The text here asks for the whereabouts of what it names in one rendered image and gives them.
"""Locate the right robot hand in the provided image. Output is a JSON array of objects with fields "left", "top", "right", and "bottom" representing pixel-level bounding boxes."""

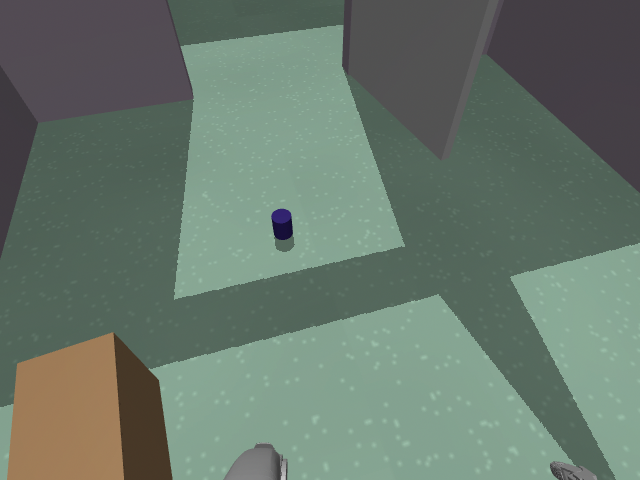
[{"left": 550, "top": 462, "right": 597, "bottom": 480}]

